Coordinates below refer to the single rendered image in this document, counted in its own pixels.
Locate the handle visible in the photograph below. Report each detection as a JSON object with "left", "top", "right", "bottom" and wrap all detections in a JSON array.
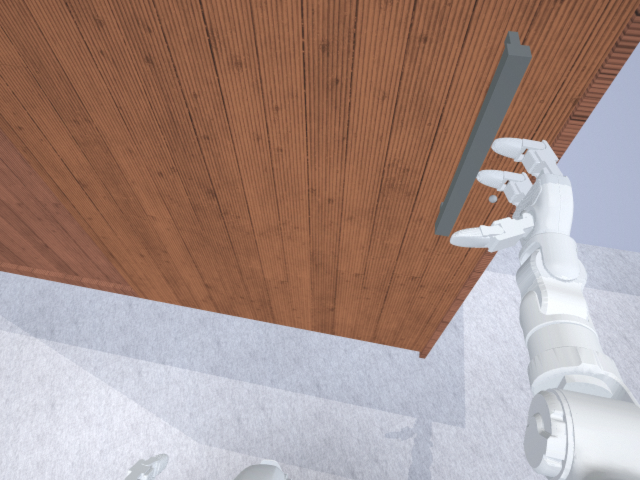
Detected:
[{"left": 435, "top": 31, "right": 532, "bottom": 237}]

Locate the wardrobe door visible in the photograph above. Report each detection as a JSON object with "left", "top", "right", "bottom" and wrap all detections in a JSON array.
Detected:
[
  {"left": 0, "top": 129, "right": 130, "bottom": 286},
  {"left": 0, "top": 0, "right": 640, "bottom": 352}
]

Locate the robot left shin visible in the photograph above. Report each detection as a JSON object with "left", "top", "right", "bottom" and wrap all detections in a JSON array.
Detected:
[{"left": 260, "top": 459, "right": 282, "bottom": 471}]

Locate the robot right forearm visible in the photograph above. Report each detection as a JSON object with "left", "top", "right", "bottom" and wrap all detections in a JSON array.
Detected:
[{"left": 516, "top": 233, "right": 640, "bottom": 408}]

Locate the robot left hand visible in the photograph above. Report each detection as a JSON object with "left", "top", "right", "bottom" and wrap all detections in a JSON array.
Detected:
[{"left": 125, "top": 454, "right": 169, "bottom": 480}]

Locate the right robot upper arm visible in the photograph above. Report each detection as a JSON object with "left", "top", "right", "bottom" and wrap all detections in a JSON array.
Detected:
[{"left": 523, "top": 388, "right": 640, "bottom": 480}]

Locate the robot right hand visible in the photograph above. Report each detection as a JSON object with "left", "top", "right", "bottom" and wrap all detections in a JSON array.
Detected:
[{"left": 450, "top": 138, "right": 573, "bottom": 253}]

